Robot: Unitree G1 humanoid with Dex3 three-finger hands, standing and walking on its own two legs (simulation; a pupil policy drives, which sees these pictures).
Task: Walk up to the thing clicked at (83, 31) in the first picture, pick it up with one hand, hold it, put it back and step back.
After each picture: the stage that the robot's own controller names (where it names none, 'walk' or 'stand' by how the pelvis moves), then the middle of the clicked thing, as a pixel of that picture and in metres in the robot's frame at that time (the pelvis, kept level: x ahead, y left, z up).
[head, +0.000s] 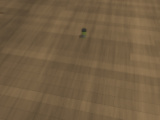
stand; (83, 33) +1.62 -0.05 -0.72
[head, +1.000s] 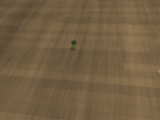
walk; (74, 45) +1.48 +0.19 -0.70
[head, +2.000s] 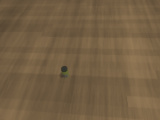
walk; (65, 72) +0.97 +0.26 -0.72
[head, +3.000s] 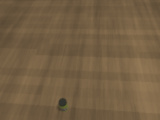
walk; (63, 105) +0.62 +0.22 -0.71
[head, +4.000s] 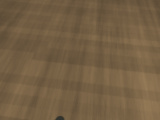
walk; out of the picture +0.45 +0.16 -0.70
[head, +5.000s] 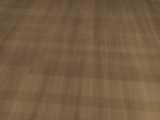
stand; out of the picture +0.36 +0.17 -0.72
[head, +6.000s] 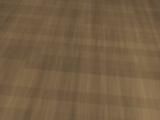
stand; out of the picture +0.32 +0.17 -0.71
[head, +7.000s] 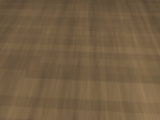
stand; out of the picture +0.31 +0.17 -0.72
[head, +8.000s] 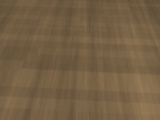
stand; out of the picture +0.34 +0.19 -0.72
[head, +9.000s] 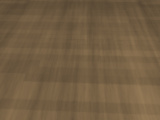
stand; out of the picture +0.33 +0.20 -0.73
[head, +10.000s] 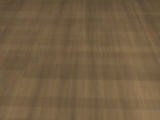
stand; out of the picture +0.33 +0.19 -0.73
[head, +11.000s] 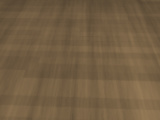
stand; out of the picture +0.35 +0.19 -0.73
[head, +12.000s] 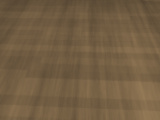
stand; out of the picture +0.35 +0.19 -0.73
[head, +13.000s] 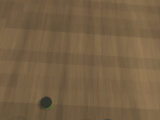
go down; (47, 103) +0.38 +0.19 -0.57
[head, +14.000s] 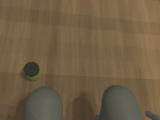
go down; (32, 72) +0.43 +0.22 -0.32
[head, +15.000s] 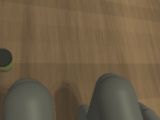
close in; (3, 61) +0.43 +0.24 -0.26
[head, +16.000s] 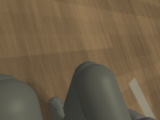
close; out of the picture +0.42 +0.26 -0.22
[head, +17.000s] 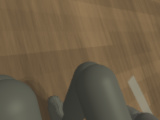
close; out of the picture +0.41 +0.27 -0.23
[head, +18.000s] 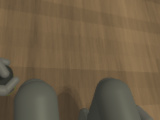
lift; (3, 81) +0.32 +0.25 -0.15
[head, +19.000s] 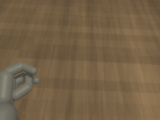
lift; out of the picture +0.28 +0.25 -0.62
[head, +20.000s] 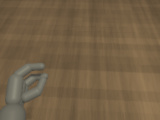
close; out of the picture +0.28 +0.26 -0.67
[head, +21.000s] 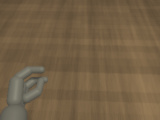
hold; out of the picture +0.26 +0.24 -0.68
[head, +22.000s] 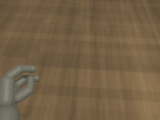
stand; out of the picture +0.28 +0.25 -0.68
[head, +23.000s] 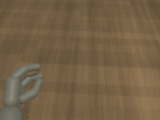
crouch; out of the picture +0.27 +0.24 -0.67
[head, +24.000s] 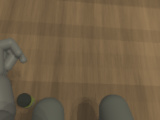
crouch; (26, 101) +0.33 +0.26 -0.42
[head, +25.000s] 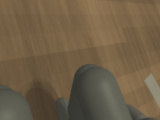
lower; out of the picture +0.30 +0.31 -0.23
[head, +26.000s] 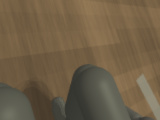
lower; out of the picture +0.30 +0.31 -0.24
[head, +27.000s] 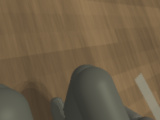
lower; out of the picture +0.30 +0.31 -0.24
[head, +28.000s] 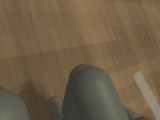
lower; out of the picture +0.30 +0.31 -0.24
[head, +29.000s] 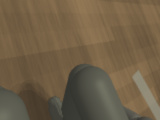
lower; out of the picture +0.30 +0.31 -0.24
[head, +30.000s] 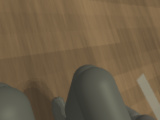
withdraw; out of the picture +0.29 +0.31 -0.24
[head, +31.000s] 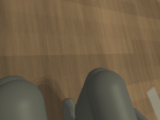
stand; out of the picture +0.30 +0.30 -0.25
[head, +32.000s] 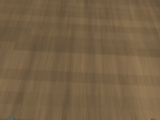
stand; out of the picture +0.29 +0.24 -0.61
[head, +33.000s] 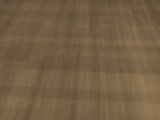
stand; out of the picture +0.28 +0.25 -0.66
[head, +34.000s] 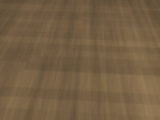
stand; out of the picture +0.28 +0.24 -0.67
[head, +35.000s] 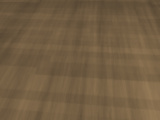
stand; out of the picture +0.31 +0.23 -0.72
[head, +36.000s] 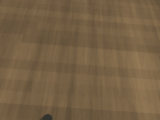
walk; out of the picture +0.35 +0.20 -0.69
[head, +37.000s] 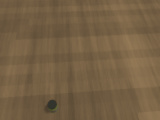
walk; (52, 106) +0.45 +0.21 -0.69
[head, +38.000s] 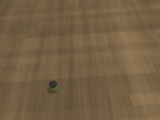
walk; (54, 87) +0.72 +0.32 -0.70
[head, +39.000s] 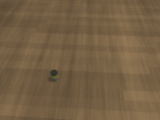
stand; (54, 76) +0.92 +0.27 -0.71
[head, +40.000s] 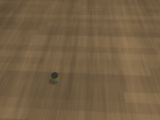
stand; (55, 78) +0.90 +0.28 -0.73
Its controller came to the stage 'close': yes
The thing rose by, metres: 0.17
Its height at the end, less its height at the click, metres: +0.00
